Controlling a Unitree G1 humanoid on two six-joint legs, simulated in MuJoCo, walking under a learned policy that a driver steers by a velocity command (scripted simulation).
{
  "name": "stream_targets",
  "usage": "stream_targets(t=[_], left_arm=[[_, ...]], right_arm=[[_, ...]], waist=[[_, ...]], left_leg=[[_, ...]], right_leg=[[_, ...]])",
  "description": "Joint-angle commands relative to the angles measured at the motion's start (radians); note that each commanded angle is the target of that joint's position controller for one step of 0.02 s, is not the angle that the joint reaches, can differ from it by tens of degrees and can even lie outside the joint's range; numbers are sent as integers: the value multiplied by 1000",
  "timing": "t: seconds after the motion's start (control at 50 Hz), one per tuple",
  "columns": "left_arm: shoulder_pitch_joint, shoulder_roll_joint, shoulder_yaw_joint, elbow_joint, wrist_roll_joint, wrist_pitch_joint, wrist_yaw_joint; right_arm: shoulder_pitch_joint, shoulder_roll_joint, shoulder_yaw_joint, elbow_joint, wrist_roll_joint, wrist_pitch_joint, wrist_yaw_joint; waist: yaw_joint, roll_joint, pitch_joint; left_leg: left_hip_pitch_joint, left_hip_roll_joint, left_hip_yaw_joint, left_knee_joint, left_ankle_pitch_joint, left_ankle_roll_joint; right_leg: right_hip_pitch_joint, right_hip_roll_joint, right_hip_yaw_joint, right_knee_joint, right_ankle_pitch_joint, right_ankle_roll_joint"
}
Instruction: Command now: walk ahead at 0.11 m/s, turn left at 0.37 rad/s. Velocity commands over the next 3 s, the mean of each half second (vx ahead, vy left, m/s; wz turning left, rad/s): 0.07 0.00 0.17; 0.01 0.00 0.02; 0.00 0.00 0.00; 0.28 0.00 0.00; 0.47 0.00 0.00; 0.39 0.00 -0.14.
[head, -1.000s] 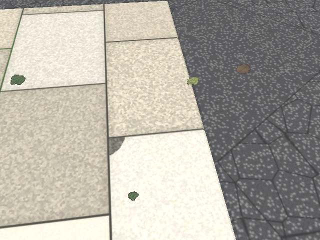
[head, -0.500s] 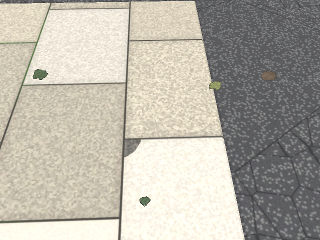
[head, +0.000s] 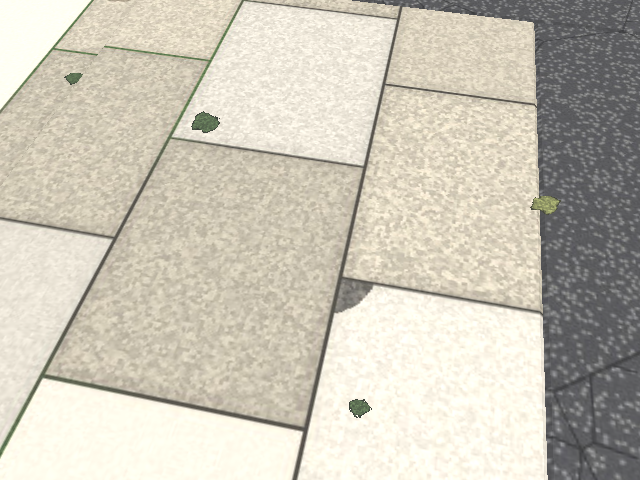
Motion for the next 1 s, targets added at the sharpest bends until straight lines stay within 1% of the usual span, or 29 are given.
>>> stream_targets(t=[0.02,0.04,0.06,0.08,0.1,0.12,0.14,0.16,0.18,0.2,0.22,0.24,0.26,0.28,0.3,0.32,0.34,0.36,0.38,0.4,0.42,0.44,0.46,0.48,0.5,0.58,0.66,0.8,1.0], left_arm=[[63,84,17,-35,-4,-26,-21],[92,76,16,-23,-2,-30,-27],[119,98,18,-19,10,-34,-26],[150,158,22,-24,39,-35,-20],[114,199,28,-29,70,-43,-28],[48,147,16,-53,59,-54,-27],[16,116,8,-59,39,-57,-23],[9,101,2,-60,23,-55,-21],[14,91,-5,-52,14,-52,-19],[27,83,-11,-42,14,-47,-17],[41,84,-12,-32,15,-42,-17],[55,92,-10,-23,16,-36,-16],[78,107,-8,-12,16,-30,-17],[103,124,-5,-1,16,-25,-19],[115,133,-4,6,13,-21,-22],[109,132,-6,9,5,-19,-24],[117,123,-10,18,-3,-19,-27],[140,111,-15,28,-2,-26,-31],[151,88,-25,26,21,-40,-38],[218,76,-25,37,26,-48,-45],[167,82,-29,40,26,-47,-43],[128,91,-26,38,17,-40,-40],[120,80,-28,40,11,-31,-34],[124,83,-28,43,12,-20,-28],[134,82,-28,47,14,-12,-25],[138,86,-28,68,16,3,-15],[135,89,-28,89,14,14,-10],[139,86,-31,125,14,19,-5],[179,70,-43,167,15,10,-2]], right_arm=[[-35,-134,-22,-65,6,0,-8],[-20,-118,-15,-60,7,2,-10],[-4,-80,0,-59,1,-2,-10],[20,-26,13,-61,-1,-11,-10],[-29,-93,-11,-105,0,-29,-12],[-16,-153,-26,-86,-9,-37,-11],[19,-160,-34,-56,-8,-35,-8],[41,-133,-31,-32,-12,-27,-8],[45,-110,-27,-23,-15,-21,-4],[39,-85,-20,-18,-14,-19,1],[22,-59,-10,-19,-10,-19,6],[-6,-34,0,-23,-8,-23,10],[-37,-20,8,-30,-8,-27,12],[-55,-24,9,-34,-5,-29,13],[-50,-38,6,-29,-1,-30,14],[-28,-45,4,-17,1,-30,14],[-10,-52,3,-6,-4,-29,13],[-2,-84,-3,-3,-12,-27,8],[31,-137,-14,-1,-16,-23,-3],[31,-170,-21,23,-6,-16,-4],[17,-110,-13,27,3,-11,5],[14,-82,-5,35,-4,-11,10],[5,-81,-3,43,-11,-13,12],[-3,-76,-1,49,-10,-17,14],[-2,-76,0,60,-10,-22,15],[-13,-77,5,96,-6,-34,16],[-24,-79,8,130,-5,-39,16],[-35,-72,14,181,-5,-37,13],[-36,-60,21,232,-6,-28,9]], waist=[[42,148,-124],[59,136,-112],[67,65,-86],[45,-138,-98],[29,-257,-15],[10,-185,17],[-4,-154,7],[-6,-145,-11],[0,-150,-3],[4,-141,-8],[14,-143,-14],[31,-149,-21],[51,-158,-27],[64,-165,-35],[63,-167,-45],[45,-160,-50],[29,-144,-46],[28,-114,-60],[33,-44,-113],[87,65,-144],[41,49,-138],[29,37,-103],[32,44,-90],[35,56,-69],[42,62,-65],[46,48,-57],[47,28,-48],[43,10,-29],[35,10,-3]], left_leg=[[36,228,-286,-141,-303,128],[-24,192,-268,-123,-403,100],[-110,140,-218,-23,-427,50],[-205,14,-29,250,-407,-17],[-296,-5,-6,350,-453,-29],[-271,48,-39,447,-383,-49],[-254,58,-24,484,-322,-70],[-239,71,-4,498,-280,-93],[-231,86,14,507,-243,-113],[-193,102,47,476,-220,-128],[-153,116,87,411,-206,-139],[-104,125,118,336,-199,-145],[-58,124,142,270,-203,-146],[-23,118,160,218,-205,-143],[11,112,170,160,-175,-138],[62,107,179,64,-97,-125],[128,109,173,-62,23,-105],[217,142,124,-103,138,-83],[337,227,43,-52,393,-55],[374,231,48,48,426,5],[325,205,64,49,327,20],[292,194,62,36,291,14],[266,190,62,31,283,6],[244,186,63,28,295,2],[232,185,64,30,304,0],[204,184,61,31,315,2],[193,181,60,25,290,5],[177,169,68,8,195,2],[156,151,85,-9,71,-9]], right_leg=[[154,8,-63,-167,70,-36],[243,7,-83,-251,92,-61],[326,-86,1,-331,70,-98],[373,-286,245,-421,10,-184],[236,-389,463,-477,39,-310],[204,-373,411,-468,83,-325],[214,-319,312,-453,119,-290],[238,-272,247,-445,127,-259],[239,-257,206,-436,206,-253],[228,-233,154,-429,286,-248],[226,-209,107,-418,347,-244],[224,-189,70,-402,399,-239],[224,-182,51,-384,452,-240],[232,-186,51,-365,500,-246],[244,-192,58,-348,536,-250],[243,-190,57,-328,550,-244],[231,-180,52,-314,544,-222],[203,-171,51,-307,517,-183],[157,-138,16,-271,448,-136],[128,-77,-37,-299,321,-98],[164,-54,-72,-283,252,-66],[152,-45,-83,-264,226,-54],[157,-46,-86,-252,233,-53],[157,-44,-86,-246,250,-53],[168,-47,-85,-245,254,-53],[202,-51,-84,-239,260,-47],[215,-51,-85,-246,243,-39],[214,-50,-91,-260,205,-34],[180,-47,-98,-268,158,-36]])
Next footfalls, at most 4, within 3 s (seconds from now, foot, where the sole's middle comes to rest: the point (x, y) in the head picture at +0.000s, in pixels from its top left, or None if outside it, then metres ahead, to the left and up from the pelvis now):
0.06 right None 0.05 -0.13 -0.78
0.36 left None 0.09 0.13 -0.78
2.22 right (374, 472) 0.48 -0.10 -0.78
2.78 left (255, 341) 0.78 0.15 -0.78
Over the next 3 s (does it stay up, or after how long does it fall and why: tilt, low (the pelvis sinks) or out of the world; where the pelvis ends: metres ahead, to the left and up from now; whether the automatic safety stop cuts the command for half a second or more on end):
stays up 0.70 0.06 0.00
